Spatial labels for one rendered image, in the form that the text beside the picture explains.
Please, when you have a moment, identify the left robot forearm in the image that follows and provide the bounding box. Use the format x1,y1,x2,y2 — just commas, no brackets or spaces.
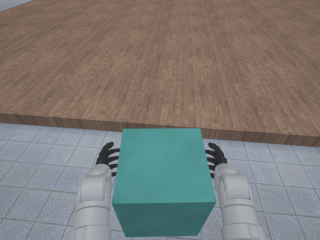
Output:
67,163,113,240

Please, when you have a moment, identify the carton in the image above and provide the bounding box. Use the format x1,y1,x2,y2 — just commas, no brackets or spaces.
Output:
112,128,217,238

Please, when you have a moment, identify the right robot forearm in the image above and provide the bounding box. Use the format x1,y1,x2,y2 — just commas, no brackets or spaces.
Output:
214,163,267,240

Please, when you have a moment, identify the robot left hand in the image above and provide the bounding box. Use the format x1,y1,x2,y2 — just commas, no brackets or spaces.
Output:
96,142,120,177

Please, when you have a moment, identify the robot right hand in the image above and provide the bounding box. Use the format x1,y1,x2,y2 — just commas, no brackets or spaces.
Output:
205,142,227,179

